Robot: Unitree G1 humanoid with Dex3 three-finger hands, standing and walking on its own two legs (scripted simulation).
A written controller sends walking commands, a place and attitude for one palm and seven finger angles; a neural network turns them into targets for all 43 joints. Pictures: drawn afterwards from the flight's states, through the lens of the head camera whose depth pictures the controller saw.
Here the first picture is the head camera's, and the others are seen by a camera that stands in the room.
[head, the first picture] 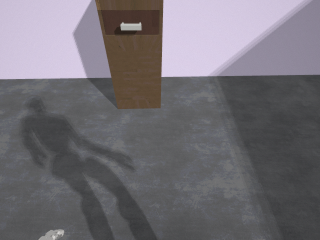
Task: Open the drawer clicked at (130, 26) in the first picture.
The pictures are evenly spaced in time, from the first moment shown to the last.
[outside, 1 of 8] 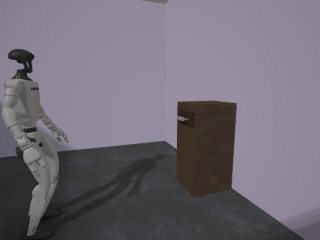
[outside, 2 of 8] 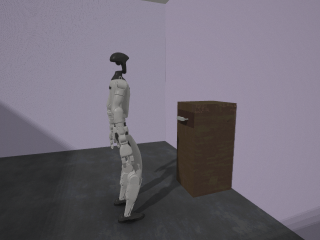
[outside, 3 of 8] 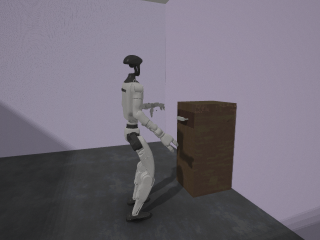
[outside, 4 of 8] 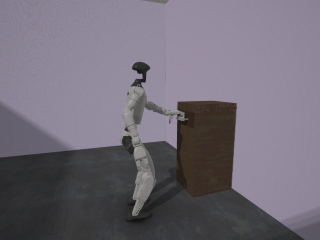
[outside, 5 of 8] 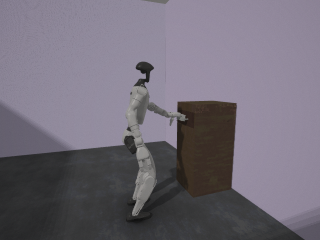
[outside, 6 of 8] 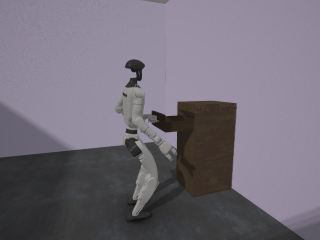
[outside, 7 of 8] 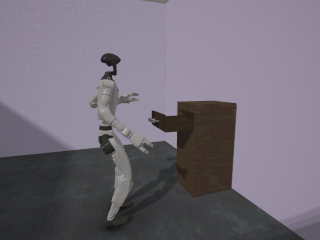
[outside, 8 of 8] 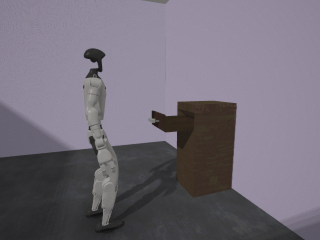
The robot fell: no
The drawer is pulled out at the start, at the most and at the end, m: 0.00 0.30 0.30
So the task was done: yes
